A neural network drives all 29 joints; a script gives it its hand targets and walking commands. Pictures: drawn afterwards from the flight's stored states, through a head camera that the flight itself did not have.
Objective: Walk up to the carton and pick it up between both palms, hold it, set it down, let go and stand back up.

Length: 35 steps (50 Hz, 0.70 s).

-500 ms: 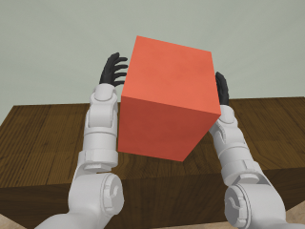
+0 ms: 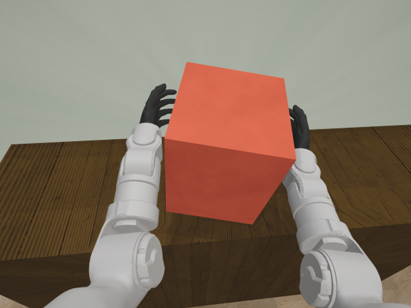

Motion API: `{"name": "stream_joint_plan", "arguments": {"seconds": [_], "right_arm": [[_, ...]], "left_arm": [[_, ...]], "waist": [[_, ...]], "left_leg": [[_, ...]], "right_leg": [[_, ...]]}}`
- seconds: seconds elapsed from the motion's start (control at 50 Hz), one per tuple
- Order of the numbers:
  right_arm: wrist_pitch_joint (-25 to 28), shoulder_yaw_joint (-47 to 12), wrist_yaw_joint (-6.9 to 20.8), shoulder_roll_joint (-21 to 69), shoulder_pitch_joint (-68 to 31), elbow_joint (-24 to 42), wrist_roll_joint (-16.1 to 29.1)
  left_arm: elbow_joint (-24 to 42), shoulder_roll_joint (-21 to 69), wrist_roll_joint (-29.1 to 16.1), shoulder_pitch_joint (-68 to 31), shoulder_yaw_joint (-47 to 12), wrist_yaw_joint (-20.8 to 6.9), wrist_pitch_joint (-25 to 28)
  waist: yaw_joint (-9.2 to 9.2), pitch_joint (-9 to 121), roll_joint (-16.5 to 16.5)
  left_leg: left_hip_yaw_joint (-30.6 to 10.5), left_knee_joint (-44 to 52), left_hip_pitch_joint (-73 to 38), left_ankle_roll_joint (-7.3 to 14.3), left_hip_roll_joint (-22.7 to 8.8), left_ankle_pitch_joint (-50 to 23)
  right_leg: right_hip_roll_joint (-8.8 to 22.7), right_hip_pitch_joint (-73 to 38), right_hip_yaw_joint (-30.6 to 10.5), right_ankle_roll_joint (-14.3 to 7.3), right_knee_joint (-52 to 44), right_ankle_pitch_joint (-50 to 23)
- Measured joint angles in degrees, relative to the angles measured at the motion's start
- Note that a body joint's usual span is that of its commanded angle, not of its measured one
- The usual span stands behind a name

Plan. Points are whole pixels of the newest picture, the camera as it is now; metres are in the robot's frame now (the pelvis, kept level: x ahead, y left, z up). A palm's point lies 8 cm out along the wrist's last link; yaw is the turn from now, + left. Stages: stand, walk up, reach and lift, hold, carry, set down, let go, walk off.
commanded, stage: set down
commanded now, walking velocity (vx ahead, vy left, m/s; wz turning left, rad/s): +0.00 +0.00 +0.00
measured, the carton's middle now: (221, 148) +0.41 -0.04 +0.09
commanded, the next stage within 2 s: none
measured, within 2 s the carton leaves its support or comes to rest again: rests again in 1.58 s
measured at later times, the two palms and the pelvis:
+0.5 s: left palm (158, 128) +0.44 +0.09 +0.14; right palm (297, 152) +0.37 -0.19 +0.11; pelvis +0.01 +0.00 +0.00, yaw -1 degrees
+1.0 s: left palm (161, 135) +0.44 +0.08 +0.12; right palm (297, 160) +0.37 -0.20 +0.09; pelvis +0.01 +0.00 +0.00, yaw -1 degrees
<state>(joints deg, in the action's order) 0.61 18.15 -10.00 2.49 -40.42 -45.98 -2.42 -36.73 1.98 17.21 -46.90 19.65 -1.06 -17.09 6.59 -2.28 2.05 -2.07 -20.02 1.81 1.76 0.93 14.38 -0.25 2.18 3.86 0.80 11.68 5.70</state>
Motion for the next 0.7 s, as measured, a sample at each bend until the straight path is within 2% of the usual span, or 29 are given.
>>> {"name": "stream_joint_plan", "arguments": {"seconds": [0.26,0.7], "right_arm": [[0.2,1.8,0.2,0.7,0.5,-0.4,-1.5],[0.6,7.4,1.2,3.1,0.9,-0.5,-7.3]], "left_arm": [[-4.2,-0.5,-0.8,-0.2,0.0,0.3,2.6],[-11.7,-1.1,-1.0,-1.4,1.9,-0.2,7.0]], "waist": [[0.55,1.0,-0.5],[0.71,2.1,-1.3]], "left_leg": [[0.3,0.0,1.5,0.1,0.0,0.3],[0.9,0.7,3.2,0.3,0.1,0.0]], "right_leg": [[0.0,1.5,-0.3,0.2,-0.2,0.0],[0.1,3.7,-0.8,0.4,-0.1,-0.1]]}}
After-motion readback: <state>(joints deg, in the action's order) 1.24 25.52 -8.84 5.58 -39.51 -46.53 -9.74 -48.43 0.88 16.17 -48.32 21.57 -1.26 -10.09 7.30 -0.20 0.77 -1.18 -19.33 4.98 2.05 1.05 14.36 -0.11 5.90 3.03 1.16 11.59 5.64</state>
